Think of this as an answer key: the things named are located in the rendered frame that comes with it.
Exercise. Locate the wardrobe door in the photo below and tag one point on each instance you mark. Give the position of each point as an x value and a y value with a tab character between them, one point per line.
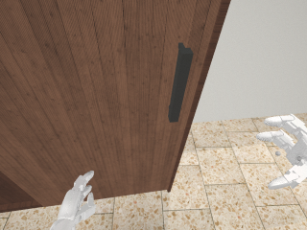
11	193
85	85

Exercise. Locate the robot right hand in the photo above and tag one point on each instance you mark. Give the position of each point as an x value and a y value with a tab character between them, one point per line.
298	172

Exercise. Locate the handle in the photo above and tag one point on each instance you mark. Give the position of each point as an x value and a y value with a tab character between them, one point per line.
184	61

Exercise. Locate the robot left forearm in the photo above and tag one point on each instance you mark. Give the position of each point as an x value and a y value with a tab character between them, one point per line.
63	224

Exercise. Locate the robot left hand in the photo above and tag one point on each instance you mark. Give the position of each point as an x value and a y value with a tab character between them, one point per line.
70	207

